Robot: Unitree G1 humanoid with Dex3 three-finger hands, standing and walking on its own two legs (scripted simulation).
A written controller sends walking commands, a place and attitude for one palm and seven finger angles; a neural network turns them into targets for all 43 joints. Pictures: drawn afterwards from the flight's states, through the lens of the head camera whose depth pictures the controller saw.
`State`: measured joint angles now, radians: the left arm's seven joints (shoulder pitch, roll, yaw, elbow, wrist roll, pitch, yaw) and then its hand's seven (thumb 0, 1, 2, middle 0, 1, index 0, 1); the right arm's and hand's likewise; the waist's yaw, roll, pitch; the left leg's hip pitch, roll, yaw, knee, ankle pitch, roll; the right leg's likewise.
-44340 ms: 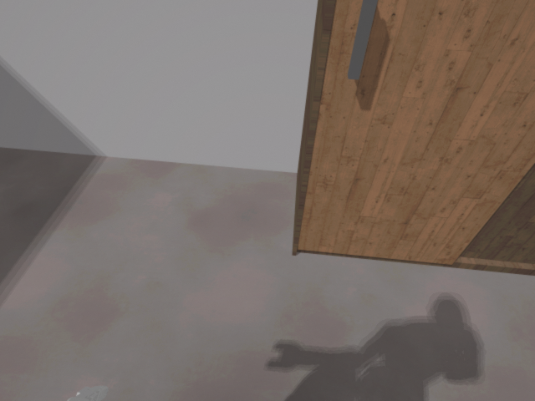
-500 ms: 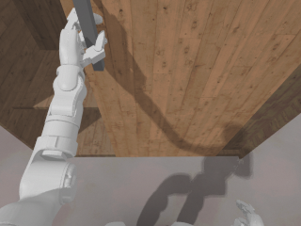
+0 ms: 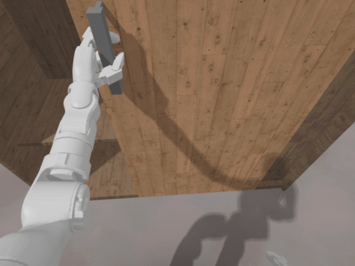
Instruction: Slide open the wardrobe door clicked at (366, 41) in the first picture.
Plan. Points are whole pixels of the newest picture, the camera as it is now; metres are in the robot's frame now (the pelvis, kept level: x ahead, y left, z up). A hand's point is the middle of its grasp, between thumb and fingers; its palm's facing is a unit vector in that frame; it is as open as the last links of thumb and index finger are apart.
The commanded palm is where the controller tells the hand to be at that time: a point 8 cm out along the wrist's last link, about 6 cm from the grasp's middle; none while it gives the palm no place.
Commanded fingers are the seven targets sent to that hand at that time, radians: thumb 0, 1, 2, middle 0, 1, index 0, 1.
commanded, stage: loosen the grip on the handle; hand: left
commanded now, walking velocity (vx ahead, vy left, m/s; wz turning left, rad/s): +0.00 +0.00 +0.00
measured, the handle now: (109, 51) +0.51 +0.17 +0.21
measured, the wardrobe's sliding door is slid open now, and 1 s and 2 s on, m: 0.46 0.46 0.46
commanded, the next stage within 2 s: slip the hand off the handle in 0.54 s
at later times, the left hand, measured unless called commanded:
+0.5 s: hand (115, 63) +0.47 +0.15 +0.21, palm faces +0.18 -0.98 -0.10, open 14.0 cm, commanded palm +0.44 +0.20 +0.21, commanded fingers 0.00 -0.55 0.20 -0.25 -1.15 -0.25 -1.15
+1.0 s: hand (110, 63) +0.47 +0.16 +0.21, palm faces +0.14 -0.99 -0.08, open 14.4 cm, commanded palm +0.44 +0.25 +0.20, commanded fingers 0.00 -0.55 0.20 -0.25 -1.15 -0.25 -1.15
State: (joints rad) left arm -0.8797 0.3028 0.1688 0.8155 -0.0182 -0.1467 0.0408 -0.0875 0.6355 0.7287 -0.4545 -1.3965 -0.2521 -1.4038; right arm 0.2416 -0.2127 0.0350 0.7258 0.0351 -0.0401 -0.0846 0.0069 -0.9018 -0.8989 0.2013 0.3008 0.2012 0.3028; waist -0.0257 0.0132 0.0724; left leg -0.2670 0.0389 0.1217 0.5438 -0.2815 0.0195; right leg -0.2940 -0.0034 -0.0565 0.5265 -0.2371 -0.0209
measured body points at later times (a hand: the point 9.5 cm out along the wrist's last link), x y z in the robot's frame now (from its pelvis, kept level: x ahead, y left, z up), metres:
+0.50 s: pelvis -0.03 -0.01 +0.00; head +0.00 +0.00 +0.45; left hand +0.45 +0.20 +0.21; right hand -0.04 -0.29 -0.11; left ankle +0.01 +0.10 -0.73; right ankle +0.03 -0.11 -0.73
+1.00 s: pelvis -0.01 +0.00 +0.01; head +0.01 +0.01 +0.46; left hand +0.46 +0.21 +0.21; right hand +0.05 -0.26 -0.11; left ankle +0.01 +0.10 -0.73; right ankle +0.03 -0.11 -0.73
